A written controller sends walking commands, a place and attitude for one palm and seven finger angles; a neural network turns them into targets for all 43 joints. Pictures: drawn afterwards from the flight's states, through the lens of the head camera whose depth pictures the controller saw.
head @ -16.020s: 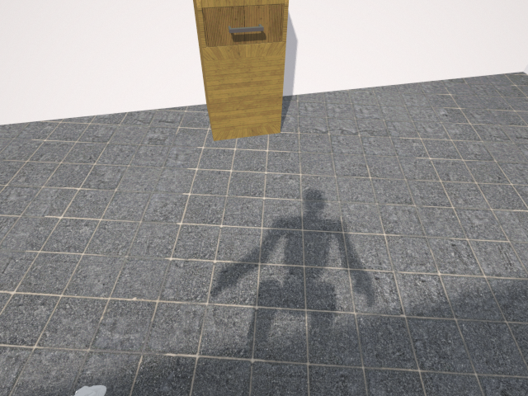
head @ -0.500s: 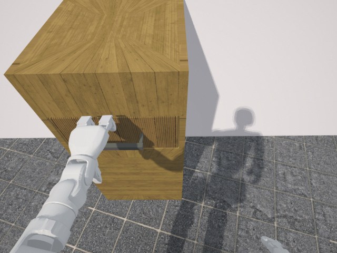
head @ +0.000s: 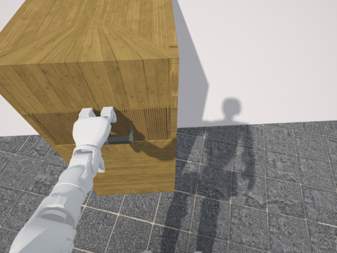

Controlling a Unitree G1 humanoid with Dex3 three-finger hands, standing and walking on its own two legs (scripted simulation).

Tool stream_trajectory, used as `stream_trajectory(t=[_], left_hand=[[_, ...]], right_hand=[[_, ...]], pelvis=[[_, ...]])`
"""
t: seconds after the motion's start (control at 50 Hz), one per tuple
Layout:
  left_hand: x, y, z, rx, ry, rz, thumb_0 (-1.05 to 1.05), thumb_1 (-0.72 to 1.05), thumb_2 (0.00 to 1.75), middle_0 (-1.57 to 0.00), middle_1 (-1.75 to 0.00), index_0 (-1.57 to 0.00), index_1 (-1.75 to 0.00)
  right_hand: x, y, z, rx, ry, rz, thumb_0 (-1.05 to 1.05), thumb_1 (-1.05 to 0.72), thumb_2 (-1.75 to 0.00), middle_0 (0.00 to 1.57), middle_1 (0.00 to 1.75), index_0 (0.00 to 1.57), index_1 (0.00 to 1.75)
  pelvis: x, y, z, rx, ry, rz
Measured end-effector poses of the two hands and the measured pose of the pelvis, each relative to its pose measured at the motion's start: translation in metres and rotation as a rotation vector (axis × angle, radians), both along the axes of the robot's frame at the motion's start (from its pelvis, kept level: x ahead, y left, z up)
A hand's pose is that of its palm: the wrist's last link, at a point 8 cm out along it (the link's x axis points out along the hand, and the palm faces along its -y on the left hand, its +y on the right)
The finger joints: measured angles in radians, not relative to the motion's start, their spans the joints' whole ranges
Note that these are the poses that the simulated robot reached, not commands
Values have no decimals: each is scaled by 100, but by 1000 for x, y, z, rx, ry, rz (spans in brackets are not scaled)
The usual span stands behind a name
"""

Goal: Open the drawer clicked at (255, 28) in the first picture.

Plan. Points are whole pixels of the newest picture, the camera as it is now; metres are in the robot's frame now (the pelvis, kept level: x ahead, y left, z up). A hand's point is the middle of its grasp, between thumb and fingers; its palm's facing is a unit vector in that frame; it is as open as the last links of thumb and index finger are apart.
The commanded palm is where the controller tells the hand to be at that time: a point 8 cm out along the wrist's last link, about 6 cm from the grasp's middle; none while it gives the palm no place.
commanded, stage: move the hooked fingers above the handle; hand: left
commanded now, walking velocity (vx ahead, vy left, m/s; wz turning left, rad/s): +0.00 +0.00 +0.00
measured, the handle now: (106, 135) +0.45 +0.20 -0.06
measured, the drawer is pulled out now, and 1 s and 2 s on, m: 0.00 0.00 0.00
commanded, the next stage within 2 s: lower the fingers behind the handle in 0.62 s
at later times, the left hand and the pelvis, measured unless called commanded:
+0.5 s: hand (99, 139) +0.41 +0.20 +0.00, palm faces -0.02 -0.02 -1.00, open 13.7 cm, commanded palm +0.39 +0.20 +0.05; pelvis -0.01 +0.00 +0.00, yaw +1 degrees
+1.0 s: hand (100, 139) +0.41 +0.20 -0.01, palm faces +0.01 -0.02 -1.00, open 13.6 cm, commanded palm +0.39 +0.21 +0.03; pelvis -0.02 +0.00 -0.01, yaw +1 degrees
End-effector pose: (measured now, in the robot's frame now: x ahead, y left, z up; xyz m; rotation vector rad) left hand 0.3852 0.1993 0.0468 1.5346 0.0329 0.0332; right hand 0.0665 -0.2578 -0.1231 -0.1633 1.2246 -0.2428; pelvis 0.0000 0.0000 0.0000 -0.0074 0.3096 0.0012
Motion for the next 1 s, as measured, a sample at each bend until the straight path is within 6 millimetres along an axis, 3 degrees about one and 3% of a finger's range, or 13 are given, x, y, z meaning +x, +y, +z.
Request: stream_trajectory(t=[0.16, 0.38, 1.0], left_hand=[[1, -3, 1, 9, 1, 23, 0, -49, 30, -34, -123, -34, -124], [2, -2, 4, 17, 30, 16, 0, -49, 30, -34, -123, -34, -123], [2, -2, 0, 20, -11, 17, 0, -49, 30, -34, -126, -34, -126]], right_hand=[[-10, 2, -1, 9, 15, -14, 0, -91, -90, 20, 30, 20, 30], [-8, 0, 7, -7, -24, -6, 0, -91, -90, 20, 30, 20, 30], [-16, 0, 0, -16, -13, 13, 0, -91, -90, 20, 30, 20, 30]], pelvis=[[-5, 0, 1, -1, -10, 3], [-10, -1, 3, -2, -14, 7], [-19, -2, -5, -7, 10, 15]])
